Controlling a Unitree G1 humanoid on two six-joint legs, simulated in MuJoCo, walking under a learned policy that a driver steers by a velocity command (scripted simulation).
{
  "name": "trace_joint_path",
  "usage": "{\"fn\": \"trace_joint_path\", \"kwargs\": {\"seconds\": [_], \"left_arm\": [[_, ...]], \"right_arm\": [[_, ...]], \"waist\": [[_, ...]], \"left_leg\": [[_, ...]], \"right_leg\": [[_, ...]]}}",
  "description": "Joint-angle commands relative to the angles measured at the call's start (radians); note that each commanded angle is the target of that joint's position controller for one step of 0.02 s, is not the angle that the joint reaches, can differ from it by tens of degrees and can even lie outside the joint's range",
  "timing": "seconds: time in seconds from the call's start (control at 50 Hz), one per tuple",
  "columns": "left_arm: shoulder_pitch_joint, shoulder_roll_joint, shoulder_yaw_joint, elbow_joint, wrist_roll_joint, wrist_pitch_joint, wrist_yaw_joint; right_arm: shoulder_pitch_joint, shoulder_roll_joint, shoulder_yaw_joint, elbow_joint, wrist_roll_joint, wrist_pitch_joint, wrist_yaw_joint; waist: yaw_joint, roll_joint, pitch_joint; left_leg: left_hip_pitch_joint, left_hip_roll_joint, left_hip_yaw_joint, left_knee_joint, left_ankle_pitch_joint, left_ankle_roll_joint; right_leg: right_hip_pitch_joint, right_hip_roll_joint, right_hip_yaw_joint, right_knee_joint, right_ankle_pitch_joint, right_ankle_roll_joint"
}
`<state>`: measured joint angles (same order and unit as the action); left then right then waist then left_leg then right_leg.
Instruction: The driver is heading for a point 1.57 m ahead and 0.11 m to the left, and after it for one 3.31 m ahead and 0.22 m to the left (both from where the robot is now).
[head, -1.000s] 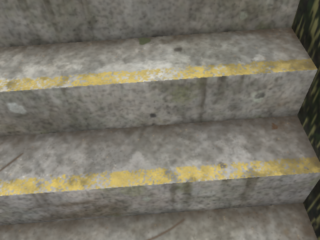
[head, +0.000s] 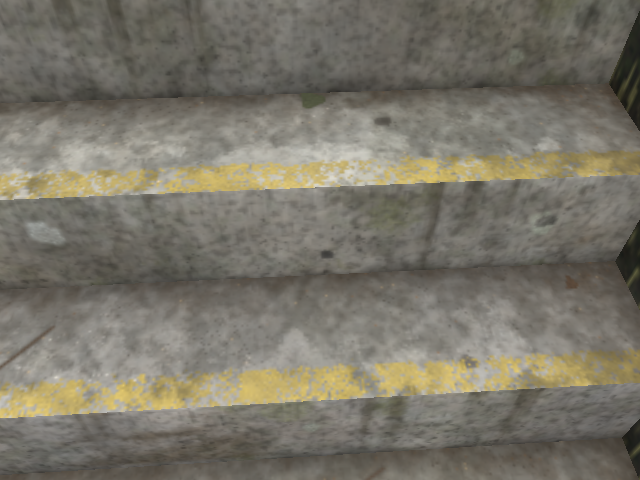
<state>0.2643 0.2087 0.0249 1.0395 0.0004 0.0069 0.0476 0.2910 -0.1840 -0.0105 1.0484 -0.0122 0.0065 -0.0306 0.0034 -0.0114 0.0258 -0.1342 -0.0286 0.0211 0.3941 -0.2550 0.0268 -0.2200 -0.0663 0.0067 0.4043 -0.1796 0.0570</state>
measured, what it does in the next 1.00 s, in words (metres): climbs: left foot 0.21 m higher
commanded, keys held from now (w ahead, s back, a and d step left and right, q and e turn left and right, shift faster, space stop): no key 0.12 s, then w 0.88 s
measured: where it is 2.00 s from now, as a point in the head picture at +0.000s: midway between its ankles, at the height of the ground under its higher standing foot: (313, 211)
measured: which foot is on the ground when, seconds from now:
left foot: down 0.00-0.40, up 0.42-0.80, down 0.82-1.00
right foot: down 0.00-0.84, up 0.86-1.00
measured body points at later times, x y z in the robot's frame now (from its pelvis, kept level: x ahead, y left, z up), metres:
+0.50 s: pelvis +0.06 -0.02 +0.00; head +0.07 -0.03 +0.45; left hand +0.02 +0.23 -0.15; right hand +0.11 -0.27 -0.15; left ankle -0.05 +0.09 -0.62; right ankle +0.02 -0.13 -0.74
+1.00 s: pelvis +0.25 +0.07 +0.15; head +0.22 +0.08 +0.60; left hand +0.42 +0.30 +0.05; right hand +0.27 -0.18 +0.01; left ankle +0.29 +0.15 -0.53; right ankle +0.20 -0.10 -0.29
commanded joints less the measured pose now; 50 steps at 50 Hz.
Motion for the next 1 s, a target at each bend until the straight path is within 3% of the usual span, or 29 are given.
{"fn": "trace_joint_path", "kwargs": {"seconds": [0.02,0.12,0.26,0.34,0.38,0.4,0.42,0.44,0.46,0.5,0.54,0.56,0.6,0.66,0.7,0.72,0.74,0.76,0.78,0.8,0.82,0.84,0.86,0.88,0.9,0.92,0.94,0.96,1.0], "left_arm": [[0.053,0.097,0.019,-0.019,0.0,-0.003,0.005],[0.063,0.096,0.022,-0.012,-0.001,-0.004,0.005],[0.058,0.069,0.017,-0.024,-0.008,-0.021,0.015],[0.1,0.031,0.004,-0.026,-0.021,-0.072,-0.009],[0.164,0.034,0.002,-0.008,-0.013,-0.088,-0.019],[0.242,0.079,0.016,0.019,-0.011,-0.101,-0.026],[0.322,0.206,0.055,0.04,-0.016,-0.102,-0.03],[0.476,0.223,0.068,0.064,0.002,-0.102,-0.029],[0.459,0.185,0.054,0.064,0.026,-0.116,-0.03],[0.347,0.124,0.042,0.047,0.035,-0.115,-0.023],[0.369,0.012,0.002,0.072,0.045,-0.088,-0.038],[0.344,0.002,-0.007,0.068,0.038,-0.073,-0.038],[0.339,0.035,-0.012,0.081,0.014,-0.055,-0.029],[0.279,0.038,-0.026,0.048,-0.002,-0.045,-0.019],[0.183,0.076,-0.033,0.003,-0.021,-0.041,0.007],[0.218,0.067,-0.038,-0.006,-0.031,-0.046,0.018],[0.235,0.138,-0.013,-0.002,-0.057,-0.042,0.03],[0.319,0.161,-0.004,0.029,-0.063,-0.028,0.031],[0.376,0.174,-0.016,0.044,-0.047,-0.042,0.017],[0.35,0.227,-0.001,0.058,-0.005,-0.05,0.012],[0.266,0.284,0.026,0.025,-0.003,-0.052,0.013],[0.221,0.2,0.024,-0.04,-0.014,-0.065,-0.006],[0.155,0.094,0.018,-0.016,0.006,-0.087,-0.048],[0.112,0.009,0.014,-0.053,-0.008,-0.127,-0.103],[-0.085,-0.04,-0.009,-0.182,-0.017,-0.124,-0.128],[-0.225,-0.073,-0.033,-0.281,-0.02,-0.118,-0.129],[-0.199,-0.102,-0.05,-0.302,-0.01,-0.099,-0.117],[-0.086,-0.103,-0.062,-0.274,-0.028,-0.083,-0.116],[-0.02,-0.134,-0.096,-0.275,-0.018,-0.08,-0.117]], "right_arm": [[0.063,-0.094,-0.015,-0.026,0.0,-0.008,-0.002],[0.08,-0.095,-0.014,-0.036,0.0,-0.007,-0.003],[0.052,-0.132,-0.023,-0.094,0.012,-0.008,-0.026],[0.073,-0.168,-0.044,-0.122,0.032,-0.021,-0.029],[0.002,-0.131,-0.037,-0.159,0.036,-0.028,-0.017],[-0.022,-0.102,-0.031,-0.178,0.035,-0.039,-0.016],[0.0,-0.068,-0.02,-0.191,0.024,-0.055,-0.018],[0.013,-0.083,-0.025,-0.174,0.03,-0.07,-0.018],[0.049,-0.088,-0.031,-0.147,0.049,-0.078,-0.002],[-0.102,-0.046,-0.019,-0.208,0.075,-0.105,0.023],[-0.18,0.01,0.002,-0.266,0.052,-0.119,0.041],[-0.139,0.034,0.014,-0.273,0.051,-0.111,0.053],[-0.133,0.092,0.049,-0.324,0.077,-0.082,0.05],[-0.264,0.104,0.096,-0.457,0.049,-0.066,0.038],[-0.369,0.077,0.122,-0.571,0.019,-0.082,0.042],[-0.428,0.066,0.126,-0.597,0.007,-0.089,0.043],[-0.51,0.104,0.157,-0.647,-0.011,-0.095,0.04],[-0.47,0.094,0.145,-0.628,0.001,-0.092,0.032],[-0.4,0.023,0.105,-0.614,0.025,-0.102,0.034],[-0.179,-0.079,0.052,-0.558,0.025,-0.108,0.038],[0.023,-0.19,0.009,-0.488,-0.005,-0.116,0.052],[0.21,-0.342,-0.037,-0.369,-0.053,-0.099,0.051],[0.298,-0.388,-0.054,-0.279,-0.066,-0.051,0.015],[0.255,-0.281,-0.028,-0.231,-0.056,-0.042,0.01],[0.174,-0.18,-0.005,-0.178,-0.004,-0.031,0.019],[0.109,-0.039,0.027,-0.104,-0.003,-0.037,0.04],[0.038,0.067,0.05,-0.062,-0.018,-0.043,0.051],[-0.03,0.134,0.061,-0.042,-0.039,-0.043,0.058],[-0.015,0.134,0.067,0.001,-0.049,-0.054,0.065]], "waist": [[0.002,0.016,0.016],[0.002,0.011,0.02],[-0.001,0.107,0.08],[0.006,0.136,0.102],[0.053,0.069,0.127],[0.075,-0.019,0.096],[0.072,-0.251,0.073],[0.148,-0.367,-0.009],[0.115,-0.24,-0.025],[0.095,-0.112,0.069],[0.076,-0.028,0.059],[0.043,-0.013,0.054],[0.012,-0.064,0.082],[-0.002,-0.017,0.156],[-0.046,0.004,0.157],[-0.017,-0.008,0.11],[-0.014,-0.016,0.031],[-0.019,-0.091,-0.077],[-0.059,-0.2,-0.204],[-0.186,-0.376,-0.327],[-0.276,-0.398,-0.44],[-0.29,0.126,-0.523],[-0.27,0.446,-0.577],[-0.214,0.322,-0.51],[-0.156,0.252,-0.274],[-0.082,0.108,-0.001],[-0.003,0.025,0.035],[0.068,0.009,0.054],[0.098,0.037,0.056]], "left_leg": [[-0.065,0.073,-0.065,-0.09,0.173,-0.004],[-0.064,0.072,-0.065,-0.094,0.166,-0.002],[-0.163,0.116,-0.172,-0.204,-0.452,0.096],[-0.14,0.239,-0.292,-0.19,-0.325,0.187],[-0.18,0.179,-0.212,-0.069,-0.083,0.156],[-0.173,0.086,-0.089,0.077,0.069,0.111],[-0.339,-0.025,0.04,0.352,0.09,0.04],[-0.514,-0.079,0.056,0.742,-0.202,-0.02],[-0.631,-0.06,-0.049,1.175,-0.355,-0.031],[-0.97,0.007,-0.139,1.423,-0.268,0.035],[-1.095,0.035,-0.116,1.618,-0.233,0.06],[-1.089,0.044,-0.116,1.668,-0.219,0.06],[-1.253,0.061,-0.131,1.999,-0.35,0.041],[-1.407,0.081,-0.154,1.991,-0.314,0.027],[-1.152,0.147,-0.019,1.55,-0.156,-0.004],[-0.954,0.153,0.064,1.418,-0.016,-0.017],[-0.654,0.167,0.143,1.162,-0.123,0.008],[-0.5,0.101,0.208,1.106,-0.208,0.018],[-0.359,-0.022,0.305,1.132,-0.332,0.06],[-0.31,-0.034,0.201,1.042,-0.307,0.113],[-0.229,0.007,-0.045,0.813,-0.304,0.173],[0.024,0.223,-0.578,0.385,-0.238,0.297],[0.159,0.399,-1.164,-0.179,-0.306,0.397],[0.057,0.438,-1.221,-0.202,-0.53,0.299],[-0.079,0.386,-1.022,-0.126,-0.701,0.214],[-0.296,0.338,-0.768,-0.022,-0.679,0.182],[-0.413,0.29,-0.554,0.065,-0.54,0.124],[-0.496,0.253,-0.399,0.068,-0.412,0.097],[-0.426,0.251,-0.256,-0.018,-0.16,0.099]], "right_leg": [[0.037,-0.014,0.015,-0.049,0.079,-0.019],[0.032,-0.015,0.015,-0.054,0.077,-0.017],[-0.077,0.073,-0.081,0.121,-0.246,-0.048],[-0.145,0.037,-0.066,0.254,-0.255,-0.106],[-0.044,0.051,-0.06,0.05,-0.18,-0.145],[-0.007,0.015,0.039,-0.001,-0.089,-0.171],[0.152,-0.092,0.261,-0.084,0.057,-0.252],[0.332,-0.287,0.566,-0.209,0.172,-0.409],[0.351,-0.348,0.617,-0.216,0.153,-0.471],[0.423,-0.301,0.389,-0.143,0.219,-0.373],[0.408,-0.26,0.262,-0.145,0.266,-0.299],[0.336,-0.24,0.21,-0.16,0.245,-0.282],[0.279,-0.287,0.21,-0.217,0.154,-0.277],[0.153,-0.266,0.109,-0.269,-0.013,-0.214],[-0.151,-0.141,-0.03,-0.364,-0.013,-0.185],[-0.25,-0.133,-0.031,-0.437,0.076,-0.213],[-0.331,-0.158,-0.026,-0.57,0.193,-0.227],[-0.188,-0.147,-0.053,-0.485,0.519,-0.236],[-0.028,-0.157,-0.084,-0.289,1.435,-0.25],[0.172,-0.2,-0.057,-0.059,2.079,-0.241],[0.282,-0.199,-0.02,0.224,2.155,-0.214],[-0.054,-0.046,-0.009,0.57,1.62,-0.181],[-0.313,0.217,0.139,1.13,0.181,-0.139],[-0.468,0.221,0.377,1.543,0.071,-0.169],[-0.666,0.169,0.281,1.648,0.053,-0.21],[-0.836,0.129,0.209,1.672,0.03,-0.243],[-0.827,0.102,0.203,1.681,0.083,-0.259],[-0.785,0.111,0.223,1.711,0.101,-0.259],[-0.939,0.117,0.217,1.836,0.101,-0.279]]}}
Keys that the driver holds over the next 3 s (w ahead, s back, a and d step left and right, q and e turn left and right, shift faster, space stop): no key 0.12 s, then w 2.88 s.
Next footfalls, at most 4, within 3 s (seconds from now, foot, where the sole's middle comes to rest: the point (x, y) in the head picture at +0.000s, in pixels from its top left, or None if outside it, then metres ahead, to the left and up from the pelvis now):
0.82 left None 0.33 0.16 -0.57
1.40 right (373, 333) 0.59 -0.05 -0.36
1.88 left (247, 150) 0.79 0.15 -0.15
2.46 right None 1.06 -0.10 0.06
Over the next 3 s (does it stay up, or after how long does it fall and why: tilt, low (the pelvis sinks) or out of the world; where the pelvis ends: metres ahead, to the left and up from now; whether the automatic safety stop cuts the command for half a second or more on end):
stays up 1.12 0.00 0.86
